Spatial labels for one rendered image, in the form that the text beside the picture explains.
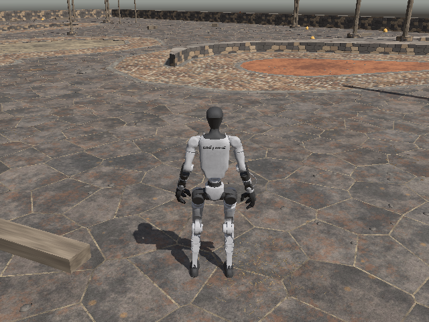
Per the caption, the right robot forearm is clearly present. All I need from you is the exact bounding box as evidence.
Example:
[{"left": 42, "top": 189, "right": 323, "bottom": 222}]
[{"left": 240, "top": 163, "right": 254, "bottom": 193}]

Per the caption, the left robot shin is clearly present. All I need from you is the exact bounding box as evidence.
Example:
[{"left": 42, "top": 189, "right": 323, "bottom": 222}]
[{"left": 191, "top": 223, "right": 200, "bottom": 268}]

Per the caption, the left robot thigh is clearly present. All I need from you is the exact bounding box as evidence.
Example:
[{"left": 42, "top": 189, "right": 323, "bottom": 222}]
[{"left": 192, "top": 187, "right": 205, "bottom": 235}]

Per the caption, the robot left upper arm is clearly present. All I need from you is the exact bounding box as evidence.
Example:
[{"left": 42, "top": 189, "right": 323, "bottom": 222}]
[{"left": 183, "top": 136, "right": 200, "bottom": 173}]

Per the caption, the left robot hand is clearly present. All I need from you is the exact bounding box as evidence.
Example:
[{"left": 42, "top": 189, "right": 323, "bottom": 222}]
[{"left": 175, "top": 188, "right": 191, "bottom": 204}]

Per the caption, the robot right upper arm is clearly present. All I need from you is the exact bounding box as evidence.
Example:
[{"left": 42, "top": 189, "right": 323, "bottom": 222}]
[{"left": 229, "top": 136, "right": 246, "bottom": 173}]

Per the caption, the right robot hand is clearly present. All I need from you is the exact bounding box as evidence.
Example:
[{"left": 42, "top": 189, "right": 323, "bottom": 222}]
[{"left": 241, "top": 191, "right": 256, "bottom": 209}]

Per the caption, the left robot forearm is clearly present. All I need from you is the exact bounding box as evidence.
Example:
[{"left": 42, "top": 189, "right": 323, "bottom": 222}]
[{"left": 177, "top": 163, "right": 190, "bottom": 191}]

